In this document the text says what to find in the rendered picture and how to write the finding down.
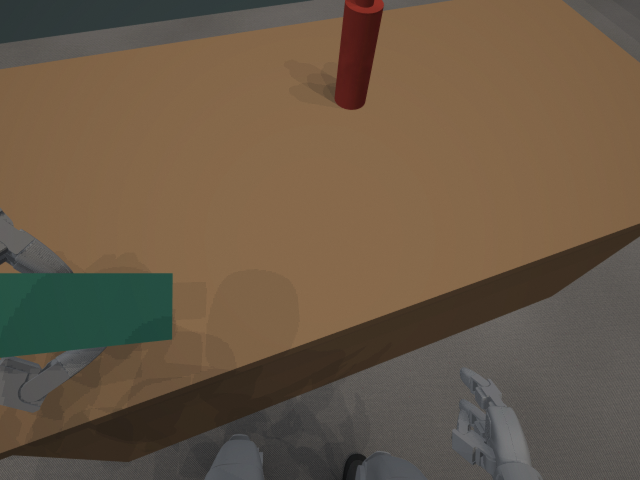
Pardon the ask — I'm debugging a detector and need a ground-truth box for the left robot hand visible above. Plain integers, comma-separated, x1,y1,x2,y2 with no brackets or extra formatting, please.
0,208,107,413

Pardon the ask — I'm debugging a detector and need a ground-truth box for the sponge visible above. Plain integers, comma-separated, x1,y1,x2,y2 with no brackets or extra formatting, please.
0,273,173,358

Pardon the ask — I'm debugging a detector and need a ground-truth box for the right robot hand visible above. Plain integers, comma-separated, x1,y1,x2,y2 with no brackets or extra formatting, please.
452,367,532,478

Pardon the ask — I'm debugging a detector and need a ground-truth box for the robot right shin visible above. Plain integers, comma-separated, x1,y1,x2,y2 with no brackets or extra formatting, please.
364,451,391,462

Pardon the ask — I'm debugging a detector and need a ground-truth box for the robot left shin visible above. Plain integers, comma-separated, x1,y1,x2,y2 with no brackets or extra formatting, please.
229,434,251,441

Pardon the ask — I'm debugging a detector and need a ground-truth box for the robot shin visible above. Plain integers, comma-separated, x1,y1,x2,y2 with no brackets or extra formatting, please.
364,451,391,462
229,434,251,441

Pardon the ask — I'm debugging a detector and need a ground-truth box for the table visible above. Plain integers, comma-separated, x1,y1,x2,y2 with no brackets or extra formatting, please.
0,0,640,462

